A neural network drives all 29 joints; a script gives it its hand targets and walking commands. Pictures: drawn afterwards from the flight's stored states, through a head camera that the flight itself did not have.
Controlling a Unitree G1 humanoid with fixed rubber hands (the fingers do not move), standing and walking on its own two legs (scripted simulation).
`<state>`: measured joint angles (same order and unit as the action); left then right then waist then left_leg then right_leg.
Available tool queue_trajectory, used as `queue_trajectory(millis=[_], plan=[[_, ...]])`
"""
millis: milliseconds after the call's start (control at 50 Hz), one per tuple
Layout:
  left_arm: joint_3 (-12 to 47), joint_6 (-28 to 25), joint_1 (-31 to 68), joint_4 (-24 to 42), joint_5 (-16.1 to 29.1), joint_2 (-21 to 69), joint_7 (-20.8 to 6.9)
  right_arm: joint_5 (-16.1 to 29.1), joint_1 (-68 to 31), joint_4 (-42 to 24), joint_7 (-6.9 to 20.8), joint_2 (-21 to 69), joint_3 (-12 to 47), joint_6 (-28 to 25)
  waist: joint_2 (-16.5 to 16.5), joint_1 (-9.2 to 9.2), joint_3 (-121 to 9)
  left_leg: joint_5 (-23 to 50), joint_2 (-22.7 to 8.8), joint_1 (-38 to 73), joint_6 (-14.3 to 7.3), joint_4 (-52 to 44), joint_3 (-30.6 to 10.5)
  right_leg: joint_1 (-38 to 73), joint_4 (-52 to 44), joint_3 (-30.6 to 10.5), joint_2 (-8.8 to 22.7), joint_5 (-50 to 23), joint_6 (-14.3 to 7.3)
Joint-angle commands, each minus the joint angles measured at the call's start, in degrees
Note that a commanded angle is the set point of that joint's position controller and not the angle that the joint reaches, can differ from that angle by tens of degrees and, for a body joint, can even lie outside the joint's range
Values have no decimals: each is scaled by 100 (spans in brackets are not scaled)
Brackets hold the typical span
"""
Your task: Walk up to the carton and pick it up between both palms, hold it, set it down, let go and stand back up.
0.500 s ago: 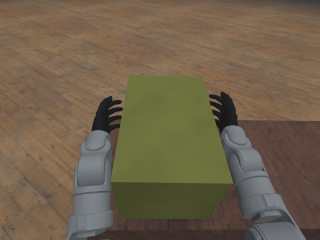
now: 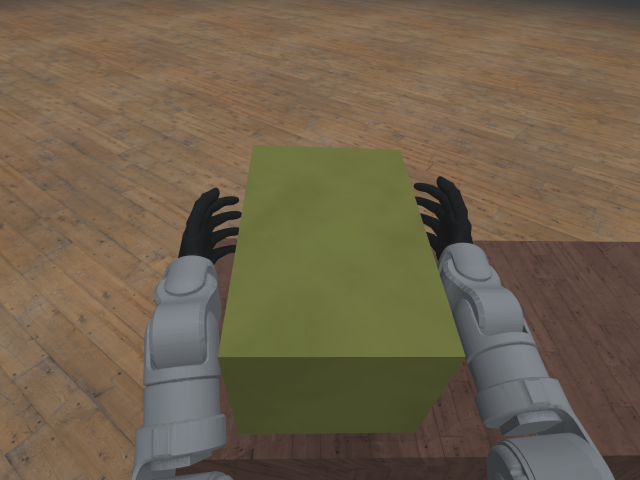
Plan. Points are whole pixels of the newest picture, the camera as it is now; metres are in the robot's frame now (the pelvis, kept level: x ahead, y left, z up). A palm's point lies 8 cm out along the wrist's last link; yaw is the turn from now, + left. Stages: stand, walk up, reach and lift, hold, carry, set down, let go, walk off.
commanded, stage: hold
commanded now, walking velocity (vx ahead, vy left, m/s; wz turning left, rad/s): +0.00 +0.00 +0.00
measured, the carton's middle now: (327, 277) +0.36 +0.00 +0.12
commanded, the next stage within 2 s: none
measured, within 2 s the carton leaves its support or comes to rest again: neither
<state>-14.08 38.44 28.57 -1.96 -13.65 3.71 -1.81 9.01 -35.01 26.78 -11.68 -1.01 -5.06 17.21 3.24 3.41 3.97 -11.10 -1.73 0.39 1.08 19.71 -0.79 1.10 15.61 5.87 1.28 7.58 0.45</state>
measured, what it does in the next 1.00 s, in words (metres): stands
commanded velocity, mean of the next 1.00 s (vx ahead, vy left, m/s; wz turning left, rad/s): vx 0.00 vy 0.00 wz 0.00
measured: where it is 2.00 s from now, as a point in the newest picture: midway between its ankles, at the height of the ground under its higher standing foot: outside the picture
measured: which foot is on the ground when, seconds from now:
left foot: down 0.00-1.00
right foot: down 0.00-1.00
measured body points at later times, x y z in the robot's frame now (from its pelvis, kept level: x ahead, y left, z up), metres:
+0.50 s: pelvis +0.00 +0.00 +0.00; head -0.03 +0.03 +0.45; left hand +0.36 +0.15 +0.17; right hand +0.37 -0.15 +0.17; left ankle +0.01 +0.13 -0.75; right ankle +0.02 -0.12 -0.75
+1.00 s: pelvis +0.00 +0.00 +0.00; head -0.03 +0.03 +0.45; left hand +0.36 +0.15 +0.17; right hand +0.37 -0.15 +0.17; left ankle +0.01 +0.13 -0.75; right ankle +0.02 -0.12 -0.75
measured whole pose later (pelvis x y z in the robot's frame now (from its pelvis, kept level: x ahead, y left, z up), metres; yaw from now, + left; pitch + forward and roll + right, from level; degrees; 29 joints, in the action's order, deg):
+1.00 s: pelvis +0.00 +0.00 +0.00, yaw +0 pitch -9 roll -1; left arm -13.9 38.6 27.4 0.1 -13.9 3.6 -2.5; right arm 9.8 -33.6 24.8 -12.1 -0.9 -4.0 16.6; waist 3.2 3.5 4.6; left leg -11.3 -1.7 0.5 1.1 19.9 -1.0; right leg 1.5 15.4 6.0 1.3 7.7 0.5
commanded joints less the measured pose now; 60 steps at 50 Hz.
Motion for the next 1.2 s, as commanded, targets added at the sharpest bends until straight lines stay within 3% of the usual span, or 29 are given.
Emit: queue_trajectory(millis=[0, 40, 200, 260, 300, 500, 740, 900, 1000, 1100, 1180], plan=[[2925, -249, 3747, 525, 541, 2982, -626, 385, -4270, -1850, 537, 3323, 2758, -448, -356, 62, -2416, 1406, 433, 118, 130, -205, 235, 871, 35, 45, -426, -1071, 162], [2880, -240, 3700, 511, 520, 2954, -625, 439, -4273, -1796, 497, 3306, 2823, -431, -344, 33, -2390, 1547, 466, 133, 156, -157, 225, 955, 44, -1, -415, -1298, 191], [2823, -223, 3722, 469, 470, 2909, -653, 371, -4207, -1729, 496, 3281, 2722, -415, -343, 70, -2185, 1290, 454, 15, 118, -232, 224, 877, 12, 20, -400, -1030, 195], [2897, -243, 3747, 622, 516, 2952, -620, 444, -4259, -1819, 523, 3275, 2794, -459, -428, -10, -2455, 1533, 440, 159, 170, -172, 225, 920, 71, 51, -436, -1122, 186], [2929, -243, 3717, 576, 547, 2933, -623, 434, -4213, -1823, 499, 3290, 2800, -446, -360, 58, -2334, 1523, 465, 85, 152, -173, 215, 915, 28, 24, -405, -1194, 197], [2871, -230, 3744, 461, 492, 2925, -639, 352, -4248, -1763, 516, 3253, 2736, -439, -372, 44, -2224, 1304, 441, 78, 121, -227, 206, 813, 1, 44, -397, -891, 176], [2890, -233, 3568, 614, 511, 2877, -653, 463, -4098, -1868, 449, 3244, 2855, -455, -295, 55, -2282, 1699, 487, 130, 171, -125, 217, 985, 59, 19, -405, -1411, 224], [2949, -228, 3681, 744, 517, 2942, -671, 399, -4123, -1866, 481, 3211, 2756, -469, -455, 99, -2266, 1595, 450, 179, 182, -182, 198, 891, 14, 67, -410, -1123, 182], [3011, -267, 3626, 833, 561, 2940, -649, 473, -4165, -2051, 461, 3226, 2866, -495, -411, 43, -2471, 1810, 469, 244, 194, -111, 193, 1002, 57, 46, -427, -1401, 204], [2936, -232, 3693, 695, 512, 2914, -655, 406, -4200, -1903, 493, 3193, 2776, -468, -434, 56, -2264, 1532, 435, 150, 171, -192, 202, 861, 13, 68, -438, -1003, 191], [2897, -222, 3637, 625, 496, 2915, -661, 384, -4126, -1835, 487, 3188, 2776, -457, -382, 60, -2291, 1566, 439, 163, 167, -209, 223, 929, 10, 60, -415, -1126, 192]])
